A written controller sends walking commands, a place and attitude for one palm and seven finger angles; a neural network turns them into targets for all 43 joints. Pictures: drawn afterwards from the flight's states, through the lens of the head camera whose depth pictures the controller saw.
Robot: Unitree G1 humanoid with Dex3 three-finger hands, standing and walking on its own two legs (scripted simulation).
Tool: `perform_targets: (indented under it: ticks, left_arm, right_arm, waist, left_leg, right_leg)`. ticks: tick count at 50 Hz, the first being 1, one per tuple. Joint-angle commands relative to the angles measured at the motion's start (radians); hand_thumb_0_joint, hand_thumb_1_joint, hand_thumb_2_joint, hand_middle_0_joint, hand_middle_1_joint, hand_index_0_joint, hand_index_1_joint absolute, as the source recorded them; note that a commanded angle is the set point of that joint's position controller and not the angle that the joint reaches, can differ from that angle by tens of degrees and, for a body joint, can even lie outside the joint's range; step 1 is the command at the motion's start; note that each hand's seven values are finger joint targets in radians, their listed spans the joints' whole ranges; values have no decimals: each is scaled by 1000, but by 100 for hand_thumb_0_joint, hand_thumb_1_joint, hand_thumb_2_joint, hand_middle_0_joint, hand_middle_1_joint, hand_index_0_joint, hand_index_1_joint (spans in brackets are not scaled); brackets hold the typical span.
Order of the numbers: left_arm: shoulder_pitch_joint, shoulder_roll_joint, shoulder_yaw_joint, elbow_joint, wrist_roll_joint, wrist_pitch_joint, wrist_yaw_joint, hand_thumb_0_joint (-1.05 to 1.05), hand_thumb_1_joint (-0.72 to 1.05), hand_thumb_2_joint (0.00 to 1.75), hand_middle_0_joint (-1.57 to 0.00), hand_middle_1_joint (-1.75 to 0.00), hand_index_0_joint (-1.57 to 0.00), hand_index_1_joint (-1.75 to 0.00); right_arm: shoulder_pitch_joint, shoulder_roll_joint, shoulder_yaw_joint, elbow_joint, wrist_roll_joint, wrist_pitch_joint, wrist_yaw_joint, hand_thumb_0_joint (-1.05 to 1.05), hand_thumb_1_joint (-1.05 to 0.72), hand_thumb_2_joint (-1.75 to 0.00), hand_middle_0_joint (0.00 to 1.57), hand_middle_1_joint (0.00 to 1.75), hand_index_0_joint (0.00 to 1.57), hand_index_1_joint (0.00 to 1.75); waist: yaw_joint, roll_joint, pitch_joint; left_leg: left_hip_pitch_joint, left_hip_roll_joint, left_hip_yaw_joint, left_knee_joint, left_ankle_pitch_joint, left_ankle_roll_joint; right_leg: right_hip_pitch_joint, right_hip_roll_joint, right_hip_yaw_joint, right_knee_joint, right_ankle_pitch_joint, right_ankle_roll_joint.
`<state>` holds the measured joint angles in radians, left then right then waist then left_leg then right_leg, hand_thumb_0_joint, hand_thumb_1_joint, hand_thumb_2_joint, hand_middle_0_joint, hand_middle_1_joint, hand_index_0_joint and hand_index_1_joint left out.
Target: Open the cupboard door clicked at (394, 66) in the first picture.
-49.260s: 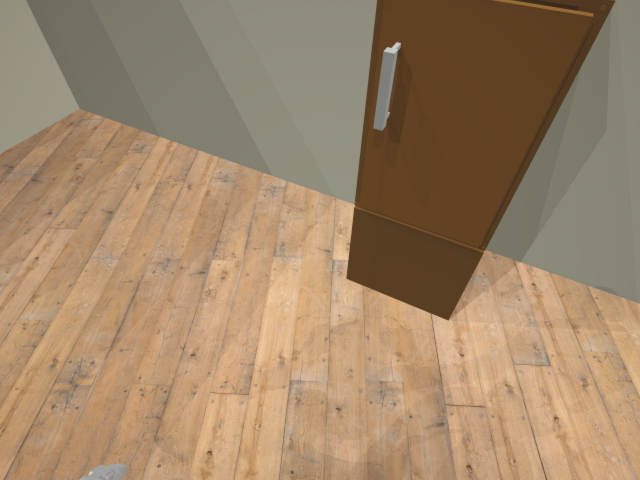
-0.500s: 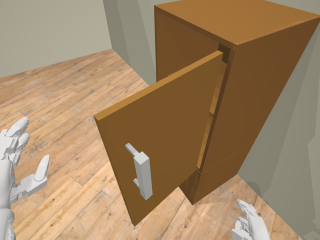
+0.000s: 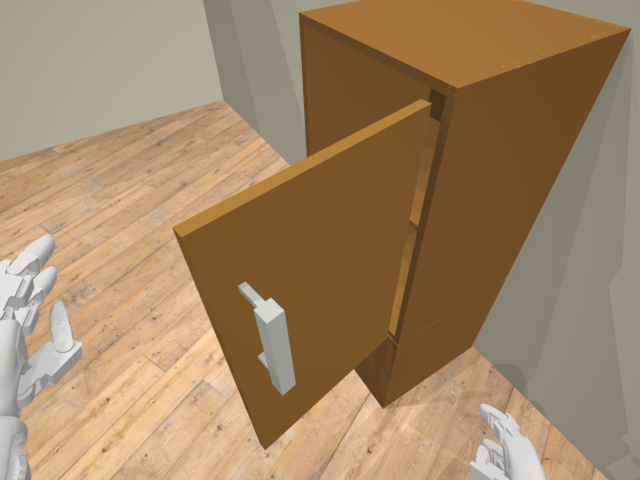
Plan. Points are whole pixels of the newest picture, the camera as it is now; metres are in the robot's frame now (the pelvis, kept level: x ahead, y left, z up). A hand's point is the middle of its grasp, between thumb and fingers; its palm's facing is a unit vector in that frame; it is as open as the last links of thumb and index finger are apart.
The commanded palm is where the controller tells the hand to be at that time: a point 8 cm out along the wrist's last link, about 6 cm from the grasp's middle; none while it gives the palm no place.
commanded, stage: step back with the hand held close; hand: left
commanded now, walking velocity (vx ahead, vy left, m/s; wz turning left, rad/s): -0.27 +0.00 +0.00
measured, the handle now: (267, 340) +0.27 +0.11 +0.05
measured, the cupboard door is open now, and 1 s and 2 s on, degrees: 100 100 100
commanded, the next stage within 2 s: stop stepping back and stand still in 1.12 s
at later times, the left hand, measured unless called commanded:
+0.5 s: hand (25, 379) +0.15 +0.29 +0.15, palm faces +0.33 -0.80 -0.50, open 7.4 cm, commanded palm +0.09 +0.33 +0.17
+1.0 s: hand out of the picture +0.07 +0.33 +0.17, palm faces +0.44 -0.78 -0.44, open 7.4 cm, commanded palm +0.00 +0.36 +0.17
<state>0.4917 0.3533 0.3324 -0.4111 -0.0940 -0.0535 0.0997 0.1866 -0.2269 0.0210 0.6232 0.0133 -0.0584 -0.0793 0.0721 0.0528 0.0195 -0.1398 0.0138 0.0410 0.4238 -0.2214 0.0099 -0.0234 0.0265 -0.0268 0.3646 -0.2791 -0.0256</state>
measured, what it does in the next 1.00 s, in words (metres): walks backwards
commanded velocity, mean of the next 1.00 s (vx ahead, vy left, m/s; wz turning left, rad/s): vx -0.30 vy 0.00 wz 0.02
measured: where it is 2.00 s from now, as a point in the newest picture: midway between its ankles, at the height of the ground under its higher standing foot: outside the picture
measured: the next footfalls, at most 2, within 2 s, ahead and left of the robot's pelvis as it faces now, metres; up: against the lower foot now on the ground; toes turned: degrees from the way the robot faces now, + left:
right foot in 1.16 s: -0.26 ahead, -0.05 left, +0.00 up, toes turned -6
left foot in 1.30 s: -0.07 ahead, +0.13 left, +0.00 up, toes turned -6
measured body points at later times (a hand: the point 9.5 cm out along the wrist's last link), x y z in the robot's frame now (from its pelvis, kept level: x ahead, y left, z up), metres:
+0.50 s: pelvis -0.06 +0.03 -0.01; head -0.04 +0.04 +0.44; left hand +0.13 +0.33 +0.18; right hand +0.11 -0.22 -0.08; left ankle +0.01 +0.11 -0.74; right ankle -0.05 -0.10 -0.74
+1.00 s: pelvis -0.14 +0.06 -0.02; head -0.12 +0.09 +0.43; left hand +0.04 +0.37 +0.19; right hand +0.03 -0.17 -0.09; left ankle +0.01 +0.11 -0.74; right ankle -0.18 -0.08 -0.69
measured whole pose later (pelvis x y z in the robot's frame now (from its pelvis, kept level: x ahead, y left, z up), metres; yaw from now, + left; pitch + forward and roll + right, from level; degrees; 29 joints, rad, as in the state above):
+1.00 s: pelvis -0.14 +0.06 -0.02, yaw +0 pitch -1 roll -5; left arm 0.49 0.46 0.46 -0.53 -0.05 -0.21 0.16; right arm 0.18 -0.18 -0.01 0.61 -0.01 -0.09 -0.06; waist 0.00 0.03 0.05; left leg -0.46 0.02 0.04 0.50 -0.03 0.10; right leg -0.39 0.10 0.02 0.98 -0.47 0.00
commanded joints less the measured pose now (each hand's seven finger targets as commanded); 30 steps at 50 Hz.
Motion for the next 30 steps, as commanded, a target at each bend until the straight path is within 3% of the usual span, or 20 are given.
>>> perform_targets:
  ticks: [1, 2, 3, 5, 10, 12, 15, 17, 20, 24, 27, 30]
  left_arm:
    - [-249, 337, 257, -287, 18, -120, 35, 0, 90, 90, -20, -30, -20, -30]
    - [-239, 326, 246, -245, 23, -133, 31, 0, 90, 90, -20, -30, -20, -30]
    - [-116, 238, 181, -165, 21, -126, 21, 0, 90, 90, -20, -30, -20, -30]
    - [-23, 188, 140, -148, 25, -119, 12, 0, 90, 90, -20, -30, -20, -30]
    - [24, 228, 168, -214, 27, -115, 22, 0, 90, 90, -20, -30, -20, -30]
    - [23, 267, 202, -243, 27, -118, 32, 0, 90, 90, -20, -30, -20, -30]
    - [49, 271, 217, -265, 24, -125, 40, 0, 90, 90, -20, -30, -20, -30]
    - [52, 287, 233, -287, 25, -134, 47, 0, 90, 90, -20, -30, -20, -30]
    - [69, 259, 214, -293, 29, -148, 52, 0, 90, 90, -20, -30, -20, -30]
    - [75, 243, 223, -290, 43, -171, 61, 0, 90, 90, -20, -30, -20, -30]
    - [41, 236, 234, -296, 61, -188, 65, 0, 90, 90, -20, -30, -20, -30]
    - [27, 226, 241, -303, 68, -199, 63, 0, 90, 90, -20, -30, -20, -30]
  right_arm:
    - [-129, -120, -44, -192, 3, -44, -7, 0, -90, -90, 20, 30, 20, 30]
    - [-131, -108, -43, -177, 1, -31, -9, 0, -90, -90, 20, 30, 20, 30]
    - [-130, -110, -49, -174, -2, -21, -10, 0, -90, -90, 20, 30, 20, 30]
    - [-120, -118, -57, -190, -2, -1, -4, 0, -90, -90, 20, 30, 20, 30]
    - [-122, -122, -70, -225, 6, 37, -6, 0, -90, -90, 20, 30, 20, 30]
    - [-124, -120, -72, -234, 7, 46, -12, 0, -90, -90, 20, 30, 20, 30]
    - [-117, -115, -74, -250, 10, 50, -14, 0, -90, -90, 20, 30, 20, 30]
    - [-116, -120, -77, -253, 9, 48, -15, 0, -90, -90, 20, 30, 20, 30]
    - [-102, -125, -79, -257, 10, 35, -13, 0, -90, -90, 20, 30, 20, 30]
    - [-91, -137, -81, -259, 9, 7, -12, 0, -90, -90, 20, 30, 20, 30]
    - [-85, -147, -86, -259, 5, -22, -14, 0, -90, -90, 20, 30, 20, 30]
    - [-75, -141, -90, -247, 2, -46, -10, 0, -90, -90, 20, 30, 20, 30]
  waist:
    - [-41, 2, -20]
    - [-42, -3, -14]
    - [-49, -39, -35]
    - [-49, -40, -102]
    - [-51, -51, -182]
    - [-49, -50, -184]
    - [-51, -35, -181]
    - [-52, 2, -174]
    - [-60, 32, -143]
    - [-62, 79, -97]
    - [-59, 133, -76]
    - [-57, 136, -73]
  left_leg:
    - [82, 21, -29, 10, 156, 40]
    - [53, 16, -47, 24, 131, 37]
    - [65, 19, -39, 34, 155, 35]
    - [81, 32, -18, 33, 237, 36]
    - [88, 60, -12, 28, 361, 36]
    - [55, 63, -25, 21, 368, 32]
    - [18, 70, -29, 13, 331, 31]
    - [-29, 73, -42, 1, 274, 34]
    - [-93, 84, -60, -28, 117, 37]
    - [-301, 130, -125, -130, -199, 67]
    - [-497, 184, -208, -223, -437, 98]
    - [-559, 202, -217, -219, -490, 106]
  right_leg:
    - [-215, -73, 129, -128, 346, 22]
    - [-204, -99, 140, -122, 390, 17]
    - [-208, -104, 135, -107, 425, 21]
    - [-183, -102, 107, -64, 498, 43]
    - [-168, -88, 86, -6, 537, 52]
    - [-151, -85, 78, 13, 511, 45]
    - [-157, -77, 87, 32, 458, 39]
    - [-152, -75, 95, 37, 398, 37]
    - [-168, -61, 102, 44, 270, 32]
    - [-91, -25, 82, 129, 116, 35]
    - [15, 10, 52, 254, 58, 43]
    - [30, 21, 42, 307, 13, 33]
